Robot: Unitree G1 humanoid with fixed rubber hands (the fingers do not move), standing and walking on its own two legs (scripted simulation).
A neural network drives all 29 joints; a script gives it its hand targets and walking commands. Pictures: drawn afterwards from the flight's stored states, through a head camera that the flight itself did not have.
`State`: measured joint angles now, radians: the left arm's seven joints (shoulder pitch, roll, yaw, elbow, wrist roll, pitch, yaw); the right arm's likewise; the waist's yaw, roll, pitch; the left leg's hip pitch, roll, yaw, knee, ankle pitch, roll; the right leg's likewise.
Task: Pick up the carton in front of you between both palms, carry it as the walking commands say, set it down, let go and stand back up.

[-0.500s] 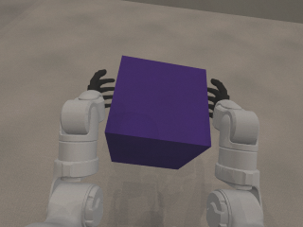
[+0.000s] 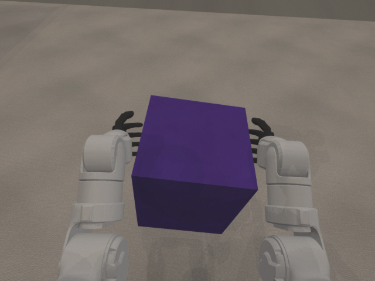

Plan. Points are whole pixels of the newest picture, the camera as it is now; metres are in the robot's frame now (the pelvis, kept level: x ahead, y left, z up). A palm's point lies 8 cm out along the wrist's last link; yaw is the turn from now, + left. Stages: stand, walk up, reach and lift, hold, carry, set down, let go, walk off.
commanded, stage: carry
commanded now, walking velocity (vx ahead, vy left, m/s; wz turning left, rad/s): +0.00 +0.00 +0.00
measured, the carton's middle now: (188, 169) +0.36 +0.01 +0.03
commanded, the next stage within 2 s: none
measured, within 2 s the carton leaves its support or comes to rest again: neither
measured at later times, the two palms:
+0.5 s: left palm (150, 154) +0.34 +0.09 +0.12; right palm (296, 152) +0.35 -0.21 +0.12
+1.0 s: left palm (177, 85) +0.60 +0.04 +0.09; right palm (282, 98) +0.57 -0.25 +0.08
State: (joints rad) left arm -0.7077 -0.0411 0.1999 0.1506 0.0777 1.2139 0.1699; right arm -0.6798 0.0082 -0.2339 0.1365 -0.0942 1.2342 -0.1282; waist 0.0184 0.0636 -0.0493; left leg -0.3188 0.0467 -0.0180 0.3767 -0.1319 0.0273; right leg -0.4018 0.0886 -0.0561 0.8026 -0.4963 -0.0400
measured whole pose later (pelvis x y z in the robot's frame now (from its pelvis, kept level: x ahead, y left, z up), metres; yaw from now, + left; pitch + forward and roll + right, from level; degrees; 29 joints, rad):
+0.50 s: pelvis +0.01 -0.07 +0.00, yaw +2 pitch +3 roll -1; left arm -0.62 -0.06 0.18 0.29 0.13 1.21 0.14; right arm -0.63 -0.02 -0.16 0.33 -0.07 1.23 -0.13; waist 0.01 0.02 -0.19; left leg -0.44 0.04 -0.03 0.86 -0.41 -0.01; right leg -0.34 0.12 -0.10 0.81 -0.54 -0.17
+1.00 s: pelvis +0.23 -0.08 -0.02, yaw +0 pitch +4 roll +2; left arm -0.70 -0.04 0.24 0.23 0.12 1.24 0.14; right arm -0.68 0.01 -0.17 0.25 -0.06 1.27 -0.20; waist -0.08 -0.02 -0.07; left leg -0.27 -0.09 0.09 0.51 -0.31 0.10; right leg -0.70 -0.08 0.02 1.14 -0.34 -0.01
